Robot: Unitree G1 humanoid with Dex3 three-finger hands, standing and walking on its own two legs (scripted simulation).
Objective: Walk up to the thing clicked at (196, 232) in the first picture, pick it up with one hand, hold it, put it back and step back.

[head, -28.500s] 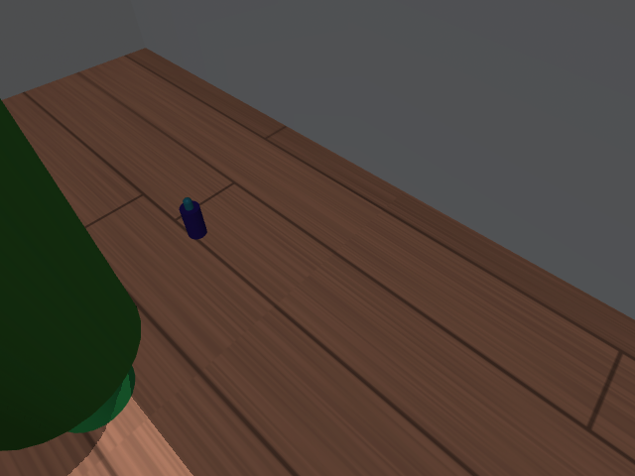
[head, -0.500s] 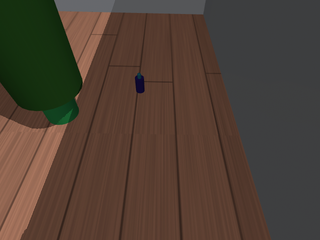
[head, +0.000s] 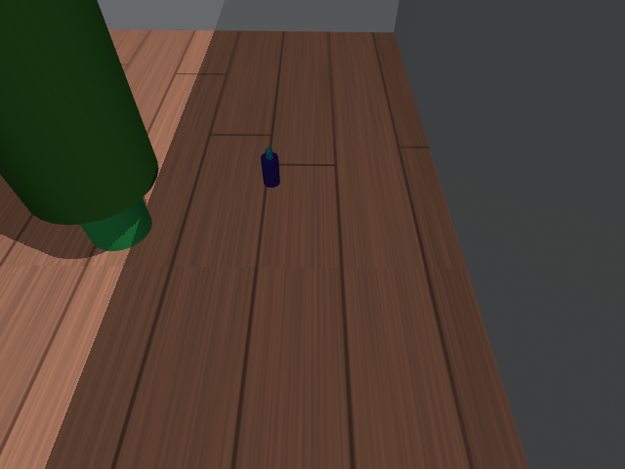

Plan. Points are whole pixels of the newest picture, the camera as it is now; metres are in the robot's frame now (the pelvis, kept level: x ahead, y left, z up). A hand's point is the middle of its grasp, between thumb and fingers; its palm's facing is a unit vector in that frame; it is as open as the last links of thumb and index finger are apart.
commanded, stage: stand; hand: left
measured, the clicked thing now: (270, 166) +1.45 +0.18 -0.68
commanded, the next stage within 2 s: walk up in 1.50 s
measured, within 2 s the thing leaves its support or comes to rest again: neither
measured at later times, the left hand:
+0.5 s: hand out of the picture +0.08 +0.25 -0.16, palm faces -0.03 -0.94 -0.34, open 7.4 cm
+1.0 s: hand out of the picture +0.07 +0.26 -0.16, palm faces -0.04 -0.94 -0.34, open 7.4 cm
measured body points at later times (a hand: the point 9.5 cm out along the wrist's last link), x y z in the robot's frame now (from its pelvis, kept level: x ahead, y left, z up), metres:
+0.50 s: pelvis +0.00 +0.00 +0.00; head +0.02 +0.00 +0.45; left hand +0.08 +0.30 -0.13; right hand +0.08 -0.30 -0.13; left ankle +0.01 +0.14 -0.75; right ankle -0.02 -0.12 -0.75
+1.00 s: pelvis +0.00 +0.00 +0.00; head +0.01 +0.01 +0.45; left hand +0.08 +0.31 -0.13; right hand +0.07 -0.30 -0.13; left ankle +0.01 +0.15 -0.75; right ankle -0.02 -0.12 -0.75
